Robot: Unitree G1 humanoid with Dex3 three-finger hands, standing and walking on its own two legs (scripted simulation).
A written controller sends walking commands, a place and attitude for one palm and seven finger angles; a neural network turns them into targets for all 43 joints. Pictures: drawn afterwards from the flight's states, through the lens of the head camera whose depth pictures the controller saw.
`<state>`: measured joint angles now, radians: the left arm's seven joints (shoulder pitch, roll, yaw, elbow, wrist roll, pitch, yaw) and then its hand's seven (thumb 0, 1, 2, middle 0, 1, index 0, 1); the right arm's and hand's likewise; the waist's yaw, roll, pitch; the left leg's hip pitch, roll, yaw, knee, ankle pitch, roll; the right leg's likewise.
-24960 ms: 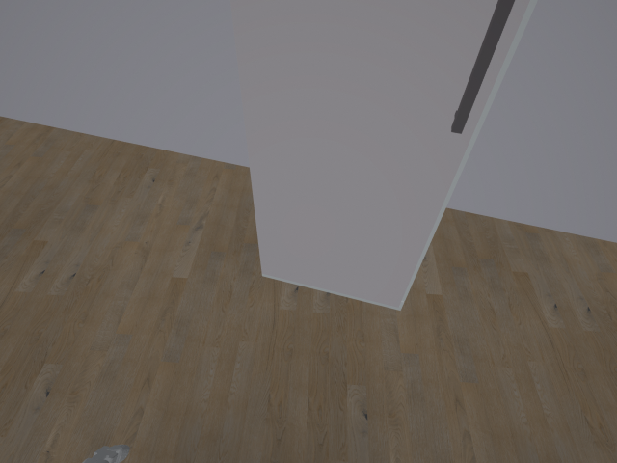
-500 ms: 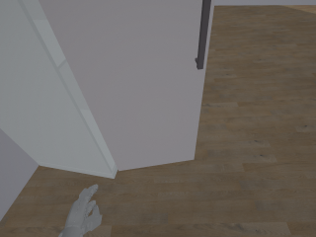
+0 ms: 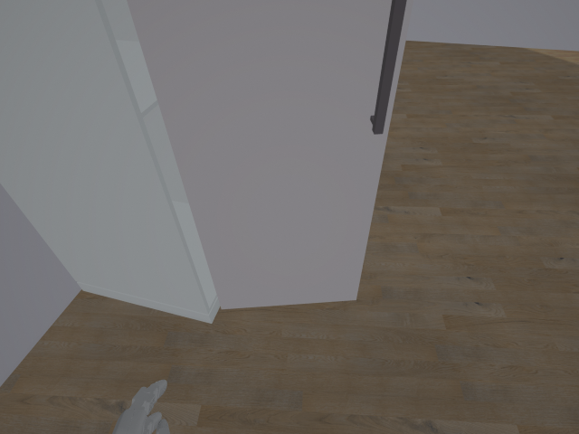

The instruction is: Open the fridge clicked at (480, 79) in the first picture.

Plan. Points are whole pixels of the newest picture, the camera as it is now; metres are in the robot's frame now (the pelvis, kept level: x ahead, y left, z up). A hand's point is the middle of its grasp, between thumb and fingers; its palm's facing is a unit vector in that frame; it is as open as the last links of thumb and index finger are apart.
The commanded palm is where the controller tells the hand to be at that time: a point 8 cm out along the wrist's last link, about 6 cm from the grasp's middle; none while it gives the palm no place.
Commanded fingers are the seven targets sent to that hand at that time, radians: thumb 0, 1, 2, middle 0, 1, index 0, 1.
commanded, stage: stop stepping back and stand still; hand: right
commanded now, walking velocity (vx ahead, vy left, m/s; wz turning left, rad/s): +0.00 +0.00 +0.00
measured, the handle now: (386, 54) +0.73 -0.11 +0.23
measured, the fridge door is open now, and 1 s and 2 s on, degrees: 71 71 71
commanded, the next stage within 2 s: let the arm hang, fingers relaxed in 0.78 s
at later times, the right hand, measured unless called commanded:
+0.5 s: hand (577, 281) +0.26 -0.27 +0.17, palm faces +0.42 +0.79 -0.45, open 7.4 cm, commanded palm +0.19 -0.31 +0.19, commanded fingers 0.00 -0.90 -0.90 0.20 0.30 0.20 0.30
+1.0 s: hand (534, 362) +0.24 -0.29 +0.02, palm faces +0.18 +0.86 -0.47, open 7.4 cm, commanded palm none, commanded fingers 0.00 -0.90 -0.90 0.20 0.30 0.20 0.30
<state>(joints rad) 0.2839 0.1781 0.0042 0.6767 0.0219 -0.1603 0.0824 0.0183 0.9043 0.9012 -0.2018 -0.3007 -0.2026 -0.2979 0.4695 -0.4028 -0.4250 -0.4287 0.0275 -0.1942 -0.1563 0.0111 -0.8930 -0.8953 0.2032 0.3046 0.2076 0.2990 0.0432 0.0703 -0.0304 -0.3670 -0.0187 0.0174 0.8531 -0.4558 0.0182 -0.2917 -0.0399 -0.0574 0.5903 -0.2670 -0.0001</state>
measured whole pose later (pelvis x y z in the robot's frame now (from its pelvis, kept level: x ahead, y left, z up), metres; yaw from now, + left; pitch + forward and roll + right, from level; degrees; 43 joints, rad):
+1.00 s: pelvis +0.03 -0.03 +0.01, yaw -2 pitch +2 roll +1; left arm 0.17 0.31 0.00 0.76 0.01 -0.05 0.00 0.01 0.90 0.90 -0.20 -0.30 -0.20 -0.30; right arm 0.28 -0.38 -0.14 0.19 -0.01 -0.05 -0.03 0.00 -0.90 -0.90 0.20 0.30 0.20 0.30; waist 0.00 -0.07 -0.05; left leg -0.28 0.01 0.05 0.56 -0.31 0.00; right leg -0.35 0.01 -0.04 0.57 -0.25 -0.04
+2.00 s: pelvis +0.03 -0.03 +0.02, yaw -1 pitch +0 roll +1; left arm 0.24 0.16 0.01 1.12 0.02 0.00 0.03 0.01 0.91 0.90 -0.20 -0.30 -0.20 -0.30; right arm 0.22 -0.17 0.00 1.12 -0.01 -0.01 -0.03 0.00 -0.92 -0.89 0.20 0.30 0.20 0.30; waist 0.01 0.00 0.03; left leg -0.18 0.01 0.03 0.40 -0.23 -0.01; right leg -0.24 0.01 -0.07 0.42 -0.18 -0.05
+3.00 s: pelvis +0.06 -0.02 +0.02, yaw +0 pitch +0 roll +0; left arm 0.23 0.16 0.00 1.15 0.02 -0.01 0.04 0.01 0.91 0.90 -0.20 -0.30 -0.20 -0.30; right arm 0.24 -0.16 0.00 1.15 -0.01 -0.01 -0.03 0.00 -0.91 -0.89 0.19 0.30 0.20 0.30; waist 0.01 0.00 0.04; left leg -0.11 0.01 0.03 0.36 -0.25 0.00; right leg -0.17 0.01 -0.07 0.37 -0.20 -0.03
